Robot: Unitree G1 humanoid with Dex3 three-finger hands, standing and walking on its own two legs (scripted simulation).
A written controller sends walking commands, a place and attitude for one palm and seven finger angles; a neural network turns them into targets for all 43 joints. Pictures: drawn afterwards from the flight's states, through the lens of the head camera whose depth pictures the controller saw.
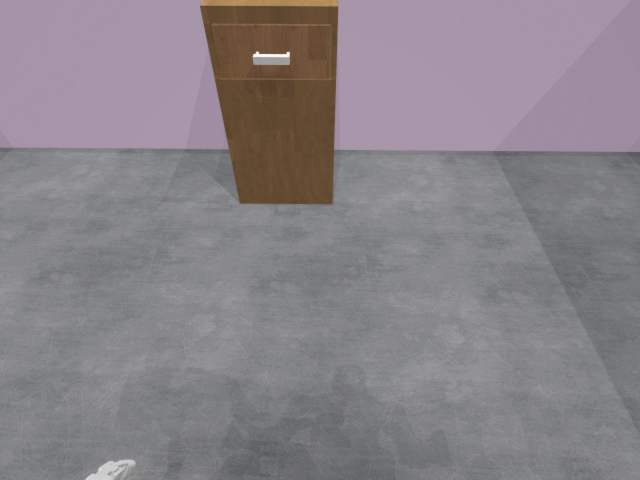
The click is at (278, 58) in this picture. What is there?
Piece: drawer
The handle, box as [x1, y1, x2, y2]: [253, 52, 289, 64]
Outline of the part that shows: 253,54 254,64 289,64 289,52 287,52 286,54 259,54 258,52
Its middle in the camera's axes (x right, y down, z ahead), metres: -0.17 -0.63 +1.34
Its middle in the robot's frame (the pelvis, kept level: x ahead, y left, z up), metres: +1.41 +0.23 -0.06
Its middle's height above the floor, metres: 0.71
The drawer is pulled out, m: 0.00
